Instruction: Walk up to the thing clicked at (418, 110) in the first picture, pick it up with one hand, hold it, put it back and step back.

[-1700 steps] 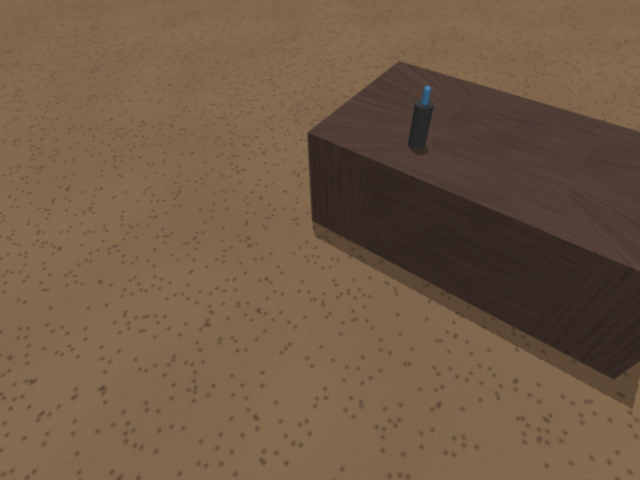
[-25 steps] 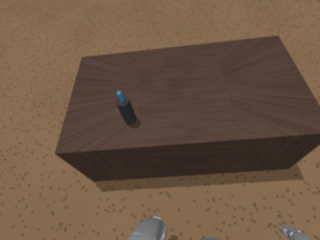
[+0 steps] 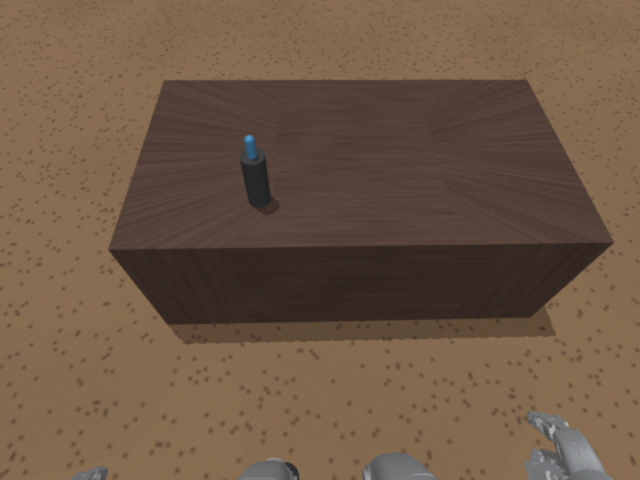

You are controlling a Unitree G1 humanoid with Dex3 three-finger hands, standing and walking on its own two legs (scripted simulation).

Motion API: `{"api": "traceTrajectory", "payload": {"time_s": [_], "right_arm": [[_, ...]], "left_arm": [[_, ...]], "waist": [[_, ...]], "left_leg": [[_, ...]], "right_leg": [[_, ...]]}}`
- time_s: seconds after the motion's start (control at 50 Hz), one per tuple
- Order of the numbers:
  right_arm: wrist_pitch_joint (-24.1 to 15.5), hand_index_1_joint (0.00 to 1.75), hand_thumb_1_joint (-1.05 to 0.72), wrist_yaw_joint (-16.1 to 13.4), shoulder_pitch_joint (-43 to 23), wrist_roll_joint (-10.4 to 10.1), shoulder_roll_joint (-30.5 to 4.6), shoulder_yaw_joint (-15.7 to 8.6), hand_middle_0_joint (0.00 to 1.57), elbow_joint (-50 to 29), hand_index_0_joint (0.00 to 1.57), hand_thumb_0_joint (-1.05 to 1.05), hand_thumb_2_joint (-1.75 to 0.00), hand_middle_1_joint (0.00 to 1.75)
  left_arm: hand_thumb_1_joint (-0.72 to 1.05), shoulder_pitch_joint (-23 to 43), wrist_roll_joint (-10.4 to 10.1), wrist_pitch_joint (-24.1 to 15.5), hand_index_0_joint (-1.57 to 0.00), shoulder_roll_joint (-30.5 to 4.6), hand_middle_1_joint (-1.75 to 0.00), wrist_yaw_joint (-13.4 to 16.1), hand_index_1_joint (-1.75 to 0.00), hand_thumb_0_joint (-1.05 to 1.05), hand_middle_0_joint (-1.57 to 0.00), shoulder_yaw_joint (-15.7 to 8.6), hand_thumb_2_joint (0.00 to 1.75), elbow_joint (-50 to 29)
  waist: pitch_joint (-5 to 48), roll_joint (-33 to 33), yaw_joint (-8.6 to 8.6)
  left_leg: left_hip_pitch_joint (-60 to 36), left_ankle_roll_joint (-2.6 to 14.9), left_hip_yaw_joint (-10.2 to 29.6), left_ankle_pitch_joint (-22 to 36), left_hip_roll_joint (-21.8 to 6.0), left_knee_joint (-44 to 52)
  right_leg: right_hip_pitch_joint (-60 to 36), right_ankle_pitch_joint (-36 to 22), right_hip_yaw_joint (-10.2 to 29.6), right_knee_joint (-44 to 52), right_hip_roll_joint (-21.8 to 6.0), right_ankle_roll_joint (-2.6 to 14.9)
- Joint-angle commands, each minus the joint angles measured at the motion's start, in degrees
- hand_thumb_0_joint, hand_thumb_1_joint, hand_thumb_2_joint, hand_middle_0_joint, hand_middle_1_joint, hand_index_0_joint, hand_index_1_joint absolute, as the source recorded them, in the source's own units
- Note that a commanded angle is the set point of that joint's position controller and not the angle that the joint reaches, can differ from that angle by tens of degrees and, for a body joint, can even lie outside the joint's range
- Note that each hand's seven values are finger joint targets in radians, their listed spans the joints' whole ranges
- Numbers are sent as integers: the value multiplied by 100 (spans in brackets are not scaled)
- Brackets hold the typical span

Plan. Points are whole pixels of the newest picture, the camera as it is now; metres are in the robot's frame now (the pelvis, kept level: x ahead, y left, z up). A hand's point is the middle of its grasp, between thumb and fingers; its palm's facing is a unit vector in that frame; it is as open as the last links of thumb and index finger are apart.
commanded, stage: step back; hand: left
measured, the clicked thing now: (254, 170) +0.76 +0.18 -0.21
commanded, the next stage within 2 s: none
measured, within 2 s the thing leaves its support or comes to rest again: neither
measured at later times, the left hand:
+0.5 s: hand out of the picture -0.03 +0.28 -0.13, palm faces +0.03 -0.88 -0.47, open 7.4 cm
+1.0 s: hand out of the picture -0.29 +0.27 -0.14, palm faces -0.03 -0.90 -0.44, open 7.4 cm
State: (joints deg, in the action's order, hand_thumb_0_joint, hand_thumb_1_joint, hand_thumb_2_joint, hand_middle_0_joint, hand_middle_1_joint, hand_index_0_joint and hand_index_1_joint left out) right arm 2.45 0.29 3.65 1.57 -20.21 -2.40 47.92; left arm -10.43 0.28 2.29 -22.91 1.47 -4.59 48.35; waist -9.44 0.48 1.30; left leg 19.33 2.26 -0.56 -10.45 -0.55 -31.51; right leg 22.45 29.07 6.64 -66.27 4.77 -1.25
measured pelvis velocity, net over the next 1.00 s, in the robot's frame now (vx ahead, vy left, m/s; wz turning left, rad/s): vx -0.33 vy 0.00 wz -0.06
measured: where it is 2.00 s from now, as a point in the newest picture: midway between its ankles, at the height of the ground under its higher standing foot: outside the picture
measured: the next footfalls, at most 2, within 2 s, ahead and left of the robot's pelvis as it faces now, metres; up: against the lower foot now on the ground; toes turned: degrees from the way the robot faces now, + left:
right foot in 0.14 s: -0.05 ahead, -0.14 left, +0.00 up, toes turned -1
left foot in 0.52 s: -0.15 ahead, +0.13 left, +0.00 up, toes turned +0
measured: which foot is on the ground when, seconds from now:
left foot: down 0.00-0.18, up 0.20-0.50, down 0.52-0.92, up 0.94-1.00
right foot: up 0.00-0.12, down 0.14-0.54, up 0.56-0.86, down 0.88-1.00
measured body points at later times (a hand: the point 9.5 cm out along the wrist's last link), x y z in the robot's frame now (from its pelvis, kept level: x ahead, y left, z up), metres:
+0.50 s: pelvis -0.16 +0.00 -0.01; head -0.10 -0.02 +0.43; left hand -0.03 +0.32 -0.10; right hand -0.10 -0.32 -0.15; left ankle -0.19 +0.14 -0.72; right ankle -0.09 -0.14 -0.73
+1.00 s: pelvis -0.33 +0.00 +0.00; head -0.28 -0.03 +0.44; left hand -0.28 +0.31 -0.11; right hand -0.19 -0.31 -0.14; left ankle -0.27 +0.14 -0.68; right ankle -0.33 -0.11 -0.73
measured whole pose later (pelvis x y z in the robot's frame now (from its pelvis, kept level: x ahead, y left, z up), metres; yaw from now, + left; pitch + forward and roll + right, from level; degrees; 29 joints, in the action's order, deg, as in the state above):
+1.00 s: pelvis -0.33 +0.00 +0.00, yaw -3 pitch -2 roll +2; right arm 5.8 -0.1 4.3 0.5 -22.5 -3.0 48.9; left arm -14.0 2.2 1.6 -20.1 0.5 -2.8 52.2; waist -8.8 -2.5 3.9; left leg 29.5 -0.4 7.2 -26.8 4.5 -57.5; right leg 14.8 19.7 2.1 -36.8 0.0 1.7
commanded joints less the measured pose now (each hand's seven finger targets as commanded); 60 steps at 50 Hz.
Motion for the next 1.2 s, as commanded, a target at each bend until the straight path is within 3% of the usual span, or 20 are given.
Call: {"api": "traceTrajectory", "payload": {"time_s": [0.0,0.1,0.14,0.16,0.18,0.24,0.36,0.44,0.5,0.54,0.56,0.62,0.78,0.84,0.88,0.9,0.92,0.98,1.1,1.18], "right_arm": [[-85,30,-90,-93,227,12,-1421,-427,20,-417,20,0,-90,30],[98,30,-90,-56,-172,-67,-1594,-484,20,-521,20,0,-90,30],[93,30,-90,-39,-16,-151,-1078,-330,20,-617,20,0,-90,30],[135,30,-90,-101,-275,-97,-1235,-414,20,-658,20,0,-90,30],[153,30,-90,-133,-119,-97,-1509,-534,20,-547,20,0,-90,30],[106,30,-90,-93,597,-185,-1259,-424,20,-135,20,0,-90,30],[-18,30,-90,-186,415,-84,-1138,-272,20,-273,20,0,-90,30],[-74,30,-90,-163,801,-29,-1191,-326,20,-189,20,0,-90,30],[-85,30,-90,-128,1322,27,-1411,-476,20,76,20,0,-90,30],[-43,30,-90,-53,767,76,-2313,-585,20,-141,20,0,-90,30],[-77,30,-90,-64,528,81,-2459,-598,20,-216,20,0,-90,30],[-83,30,-90,-107,-118,164,-1595,-363,20,-375,20,0,-90,30],[58,30,-90,-85,433,31,-1507,-399,20,-370,20,0,-90,30],[189,30,-90,-68,123,-60,-1638,-407,20,-417,20,0,-90,30],[135,30,-90,-72,66,-124,-1089,-236,20,-560,20,0,-90,30],[164,30,-90,-171,-260,-100,-1215,-336,20,-656,20,0,-90,30],[195,30,-90,-198,-165,-112,-1470,-476,20,-586,20,0,-90,30],[151,30,-90,-159,431,-157,-1301,-360,20,-163,20,0,-90,30],[-117,30,-90,-144,218,-10,-1145,-265,20,-205,20,0,-90,30],[-288,30,-90,-100,954,56,-1081,-349,20,266,20,0,-90,30]], "left_arm": [[90,-276,19,-170,-20,-837,-30,36,-30,0,-20,-249,90,-351],[90,-1332,86,-253,-20,-925,-30,-2,-30,0,-20,-302,90,192],[90,-907,280,-299,-20,-1683,-30,-8,-30,0,-20,-512,90,-72],[90,-323,282,-250,-20,-2282,-30,5,-30,0,-20,-631,90,-357],[90,207,228,-279,-20,-2204,-30,60,-30,0,-20,-617,90,-554],[90,871,219,-281,-20,-1310,-30,77,-30,0,-20,-417,90,-632],[90,-243,209,-200,-20,-1123,-30,166,-30,0,-20,-431,90,-520],[90,-54,128,-110,-20,-1305,-30,178,-30,0,-20,-404,90,-604],[90,397,45,-1,-20,-1178,-30,112,-30,0,-20,-272,90,-754],[90,592,-52,6,-20,-1028,-30,157,-30,0,-20,-259,90,-805],[90,745,10,6,-20,-1177,-30,195,-30,0,-20,-325,90,-724],[90,227,-66,19,-20,-1102,-30,90,-30,0,-20,-339,90,-385],[90,-121,56,-225,-20,-847,-30,56,-30,0,-20,-171,90,-229],[90,-610,132,-270,-20,-890,-30,47,-30,0,-20,-186,90,119],[90,-617,253,-290,-20,-1628,-30,42,-30,0,-20,-398,90,58],[90,-244,283,-241,-20,-2294,-30,35,-30,0,-20,-529,90,-147],[90,201,220,-282,-20,-2195,-30,81,-30,0,-20,-532,90,-326],[90,753,199,-281,-20,-1280,-30,79,-30,0,-20,-312,90,-411],[90,-295,328,-280,-20,-1267,-30,52,-30,0,-20,-403,90,-241],[90,107,204,-181,-20,-1377,-30,-53,-30,0,-20,-351,90,-249]], "waist": [[1164,-1111,-303],[1699,-1062,88],[1155,1169,7],[729,1619,314],[311,1496,112],[439,711,-482],[1001,967,269],[1452,1379,158],[1480,584,-187],[1124,-1517,-273],[805,-1622,-396],[648,-817,62],[1388,-1353,-255],[1747,-1104,-43],[1374,831,2],[919,1697,432],[470,1518,200],[687,362,-335],[1188,1161,390],[1180,1210,-23]], "left_leg": [[-1429,1258,1127,1504,-1345,689],[-649,714,991,187,-1083,187],[1390,-112,403,-1639,229,-1338],[1136,-359,894,-2298,654,-2860],[756,-393,1403,-2176,289,-3720],[790,-283,1233,-1377,920,-4041],[1501,-482,855,-1940,507,-2463],[377,-283,360,-1753,135,-668],[-849,-37,507,248,-57,862],[-281,1248,2910,969,-1946,1335],[742,1714,3510,520,-2346,1639],[220,1047,1522,937,-1224,1049],[-1916,1121,1277,2155,-1308,161],[-1226,690,951,1395,-980,-242],[956,43,657,-1184,59,-1277],[949,-255,827,-2466,542,-2667],[715,-333,1368,-2395,233,-3630],[710,-237,1233,-1609,807,-3939],[1258,-438,516,-2002,240,-1604],[-1001,-170,55,-942,119,1398]], "right_leg": [[38,40,-250,1514,-321,-135],[-1518,-1453,-776,4304,-410,154],[-1580,-673,1911,4832,-1902,778],[-4,-547,2804,5272,-3034,1821],[871,-496,2999,5397,-3263,1989],[87,-2639,296,4469,-1693,1050],[-2375,-3748,426,3782,-1867,1192],[-2210,-4322,509,3336,-2071,1169],[-1001,-2990,108,2629,-1579,659],[301,776,-467,674,-79,229],[-74,1008,154,-276,-139,183],[244,23,371,-812,27,261],[24,52,-481,2760,-470,-46],[-1227,-1689,-897,4610,-299,119],[-1646,-1685,1408,4570,-1710,620],[-137,-1589,2665,5064,-2970,1756],[684,-1482,2900,5244,-3238,1976],[-185,-3343,323,4169,-1763,1136],[-2312,-1003,649,4162,-1781,1216],[-1019,-745,395,3694,-1779,938]]}}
